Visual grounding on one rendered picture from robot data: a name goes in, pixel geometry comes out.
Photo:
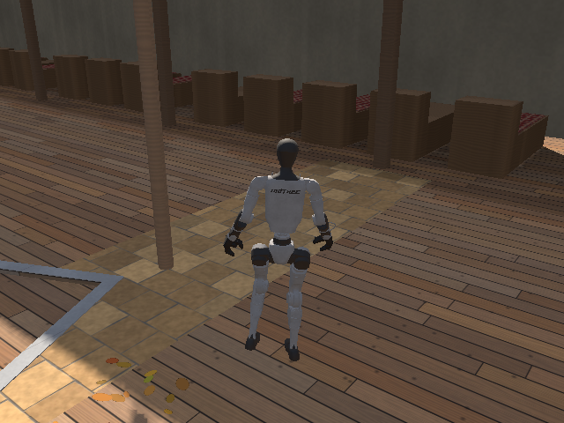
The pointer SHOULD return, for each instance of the right robot forearm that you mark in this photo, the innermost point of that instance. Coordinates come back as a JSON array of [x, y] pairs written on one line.
[[324, 230]]

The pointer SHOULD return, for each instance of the robot left hand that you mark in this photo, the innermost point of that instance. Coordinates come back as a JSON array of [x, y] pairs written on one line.
[[228, 244]]

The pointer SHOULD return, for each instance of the right robot upper arm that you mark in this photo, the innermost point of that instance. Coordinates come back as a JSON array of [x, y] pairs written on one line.
[[316, 200]]

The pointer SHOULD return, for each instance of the left robot forearm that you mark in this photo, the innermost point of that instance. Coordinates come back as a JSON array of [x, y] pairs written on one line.
[[236, 229]]

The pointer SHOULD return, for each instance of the robot left shin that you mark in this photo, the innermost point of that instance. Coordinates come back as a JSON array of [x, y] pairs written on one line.
[[256, 308]]

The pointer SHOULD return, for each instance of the robot right hand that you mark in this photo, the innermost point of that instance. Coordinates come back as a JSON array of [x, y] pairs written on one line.
[[328, 244]]

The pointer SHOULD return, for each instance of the left robot upper arm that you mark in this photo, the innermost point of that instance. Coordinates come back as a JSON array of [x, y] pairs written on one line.
[[258, 183]]

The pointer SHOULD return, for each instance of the robot left foot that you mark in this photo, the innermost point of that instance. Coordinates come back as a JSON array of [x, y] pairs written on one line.
[[251, 343]]

